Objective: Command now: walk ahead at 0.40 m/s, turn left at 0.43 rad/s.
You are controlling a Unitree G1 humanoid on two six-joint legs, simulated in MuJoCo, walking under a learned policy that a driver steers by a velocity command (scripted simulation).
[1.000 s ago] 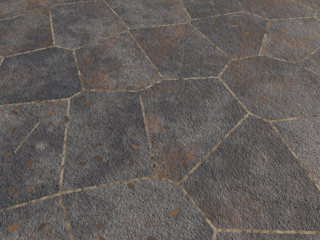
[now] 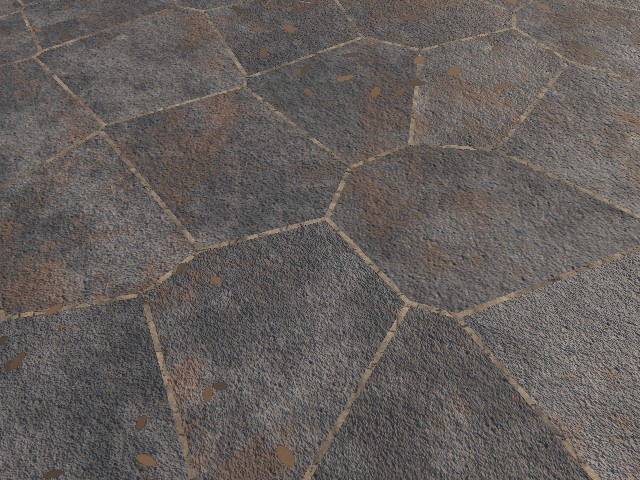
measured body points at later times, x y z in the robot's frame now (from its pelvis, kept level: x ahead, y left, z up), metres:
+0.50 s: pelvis +0.20 +0.07 -0.03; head +0.25 +0.08 +0.42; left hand +0.09 +0.34 -0.15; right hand +0.51 -0.08 -0.09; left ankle +0.28 +0.18 -0.74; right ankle +0.04 -0.13 -0.70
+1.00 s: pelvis +0.48 +0.13 -0.02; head +0.52 +0.13 +0.43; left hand +0.58 +0.43 -0.11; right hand +0.64 -0.12 -0.14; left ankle +0.29 +0.19 -0.71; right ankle +0.63 +0.09 -0.74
